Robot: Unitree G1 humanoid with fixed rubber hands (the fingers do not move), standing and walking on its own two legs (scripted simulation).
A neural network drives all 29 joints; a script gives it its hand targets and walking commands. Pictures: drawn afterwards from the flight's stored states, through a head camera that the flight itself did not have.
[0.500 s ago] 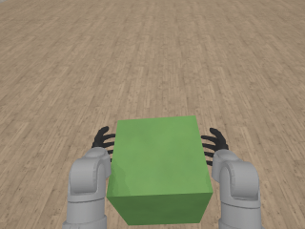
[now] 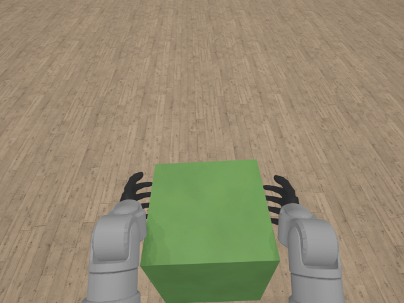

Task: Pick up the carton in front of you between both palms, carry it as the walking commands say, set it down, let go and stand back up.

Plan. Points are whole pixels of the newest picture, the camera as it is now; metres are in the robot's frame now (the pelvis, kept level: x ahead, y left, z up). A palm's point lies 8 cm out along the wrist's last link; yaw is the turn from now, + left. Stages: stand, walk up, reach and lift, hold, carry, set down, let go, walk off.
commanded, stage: carry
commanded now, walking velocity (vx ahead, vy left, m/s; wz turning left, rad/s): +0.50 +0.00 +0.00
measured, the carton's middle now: (209, 234) +0.27 +0.00 -0.04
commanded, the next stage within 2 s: none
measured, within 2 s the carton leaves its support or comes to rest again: neither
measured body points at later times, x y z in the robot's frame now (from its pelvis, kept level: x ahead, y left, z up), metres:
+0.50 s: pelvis +0.31 -0.04 +0.00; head +0.34 -0.05 +0.45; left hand +0.59 +0.14 +0.08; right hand +0.61 -0.16 +0.08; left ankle +0.22 +0.07 -0.70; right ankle +0.39 -0.11 -0.74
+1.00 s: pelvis +0.44 -0.01 +0.00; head +0.42 -0.01 +0.45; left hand +0.71 +0.16 +0.09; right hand +0.73 -0.14 +0.10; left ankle +0.35 +0.09 -0.73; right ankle +0.39 -0.11 -0.73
